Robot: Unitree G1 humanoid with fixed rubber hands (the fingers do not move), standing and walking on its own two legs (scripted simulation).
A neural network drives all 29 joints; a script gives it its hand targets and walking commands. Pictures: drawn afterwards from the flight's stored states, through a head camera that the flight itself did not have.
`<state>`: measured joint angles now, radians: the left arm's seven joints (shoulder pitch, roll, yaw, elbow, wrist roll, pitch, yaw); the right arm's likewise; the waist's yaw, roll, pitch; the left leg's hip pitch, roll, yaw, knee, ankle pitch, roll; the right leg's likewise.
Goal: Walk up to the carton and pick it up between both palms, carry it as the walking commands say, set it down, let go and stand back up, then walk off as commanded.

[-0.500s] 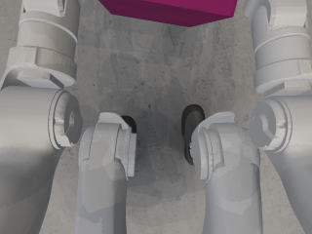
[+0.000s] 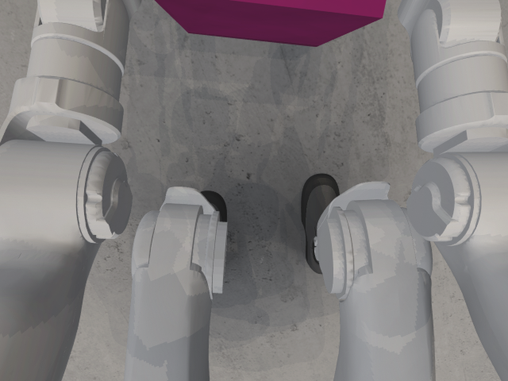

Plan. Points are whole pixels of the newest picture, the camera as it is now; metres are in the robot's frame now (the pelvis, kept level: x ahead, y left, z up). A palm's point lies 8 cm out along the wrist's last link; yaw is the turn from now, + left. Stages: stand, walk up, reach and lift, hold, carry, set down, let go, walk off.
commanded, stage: set down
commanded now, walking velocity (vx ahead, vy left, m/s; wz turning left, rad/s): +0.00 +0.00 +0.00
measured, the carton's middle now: out of the picture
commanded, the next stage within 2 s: none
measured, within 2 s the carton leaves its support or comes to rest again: neither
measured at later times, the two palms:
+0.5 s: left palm out of the picture +0.58 +0.12 -0.19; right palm out of the picture +0.55 -0.19 -0.19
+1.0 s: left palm out of the picture +0.58 +0.12 -0.19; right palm out of the picture +0.53 -0.19 -0.21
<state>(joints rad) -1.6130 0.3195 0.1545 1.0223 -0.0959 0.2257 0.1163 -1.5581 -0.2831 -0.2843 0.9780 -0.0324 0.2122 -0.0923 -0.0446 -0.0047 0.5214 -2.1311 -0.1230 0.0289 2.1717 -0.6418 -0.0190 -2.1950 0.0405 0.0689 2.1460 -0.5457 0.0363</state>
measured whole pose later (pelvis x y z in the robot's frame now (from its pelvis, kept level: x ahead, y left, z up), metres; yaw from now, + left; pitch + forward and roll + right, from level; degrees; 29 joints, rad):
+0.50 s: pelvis +0.00 +0.00 +0.00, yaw +0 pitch +34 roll +2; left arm -1.60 0.34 0.18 1.04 -0.06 0.20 0.07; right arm -1.56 -0.28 -0.31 1.00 -0.03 0.18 -0.02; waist -0.06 -0.01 0.52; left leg -2.14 -0.13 0.03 2.19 -0.65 -0.02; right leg -2.20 0.04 0.07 2.17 -0.56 0.04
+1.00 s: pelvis +0.00 +0.00 -0.01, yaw +0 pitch +34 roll +2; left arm -1.61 0.35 0.16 1.11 -0.08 0.14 0.06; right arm -1.56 -0.29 -0.32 1.15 -0.03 0.10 -0.07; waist -0.06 0.00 0.52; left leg -2.14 -0.13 0.03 2.20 -0.66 -0.02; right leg -2.20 0.03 0.07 2.18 -0.57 0.04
